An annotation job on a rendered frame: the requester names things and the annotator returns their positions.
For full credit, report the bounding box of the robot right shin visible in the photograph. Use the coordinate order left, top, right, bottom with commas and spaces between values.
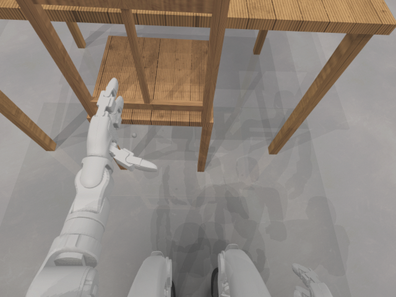
218, 244, 238, 297

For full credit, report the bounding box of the left robot upper arm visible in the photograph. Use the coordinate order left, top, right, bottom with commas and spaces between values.
29, 266, 99, 297

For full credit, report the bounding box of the left robot forearm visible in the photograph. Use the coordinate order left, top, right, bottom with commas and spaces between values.
25, 156, 114, 297

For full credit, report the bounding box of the left robot hand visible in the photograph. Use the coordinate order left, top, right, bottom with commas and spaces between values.
87, 78, 158, 172

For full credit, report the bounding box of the chair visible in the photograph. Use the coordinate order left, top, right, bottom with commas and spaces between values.
16, 0, 230, 172

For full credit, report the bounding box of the table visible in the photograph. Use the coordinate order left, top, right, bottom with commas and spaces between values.
0, 0, 396, 155

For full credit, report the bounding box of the right robot hand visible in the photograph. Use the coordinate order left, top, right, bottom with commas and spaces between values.
292, 263, 333, 297

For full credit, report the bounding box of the left robot thigh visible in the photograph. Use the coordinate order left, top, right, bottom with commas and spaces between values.
127, 256, 172, 297

